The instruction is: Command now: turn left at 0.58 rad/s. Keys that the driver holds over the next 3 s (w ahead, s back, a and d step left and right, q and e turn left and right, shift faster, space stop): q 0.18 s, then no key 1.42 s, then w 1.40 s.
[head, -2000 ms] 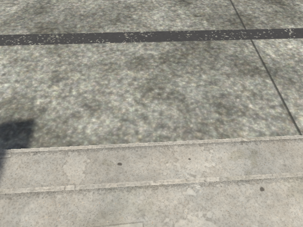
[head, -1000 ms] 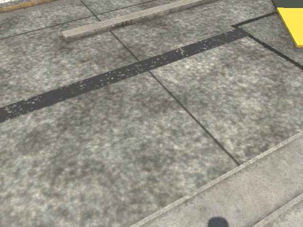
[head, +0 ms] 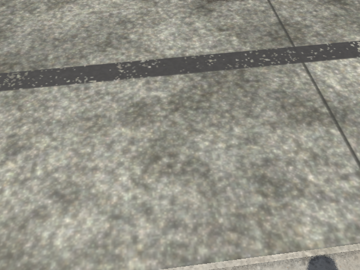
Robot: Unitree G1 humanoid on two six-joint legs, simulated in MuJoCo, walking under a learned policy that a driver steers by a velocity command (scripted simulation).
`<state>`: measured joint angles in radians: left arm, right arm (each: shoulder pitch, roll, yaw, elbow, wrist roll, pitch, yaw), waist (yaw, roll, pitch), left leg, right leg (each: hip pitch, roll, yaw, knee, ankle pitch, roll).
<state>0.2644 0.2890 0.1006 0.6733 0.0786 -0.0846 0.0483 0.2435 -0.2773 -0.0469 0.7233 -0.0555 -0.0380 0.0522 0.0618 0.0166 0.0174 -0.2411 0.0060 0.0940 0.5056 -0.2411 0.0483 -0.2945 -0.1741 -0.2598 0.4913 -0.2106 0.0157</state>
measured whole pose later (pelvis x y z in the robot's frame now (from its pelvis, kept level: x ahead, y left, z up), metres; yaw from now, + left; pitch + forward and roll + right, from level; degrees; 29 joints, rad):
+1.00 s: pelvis +0.01 -0.01 +0.00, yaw +13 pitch +1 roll +1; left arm 0.13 0.24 0.04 0.87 0.02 -0.03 -0.09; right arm 0.27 -0.26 -0.04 0.83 0.00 0.00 0.08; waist -0.01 -0.01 0.04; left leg -0.19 -0.09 -0.11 0.40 -0.22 0.03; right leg -0.20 -0.04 -0.06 0.45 -0.26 0.01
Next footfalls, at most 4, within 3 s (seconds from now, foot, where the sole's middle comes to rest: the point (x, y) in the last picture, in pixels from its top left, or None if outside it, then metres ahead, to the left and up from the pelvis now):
0.52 right None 0.06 -0.12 -0.77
2.30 right None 0.44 -0.03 -0.93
2.82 left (137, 231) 0.74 0.30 -1.08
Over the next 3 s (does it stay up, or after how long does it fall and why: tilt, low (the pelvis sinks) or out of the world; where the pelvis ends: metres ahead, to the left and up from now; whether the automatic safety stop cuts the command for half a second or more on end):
stays up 0.70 0.19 -0.31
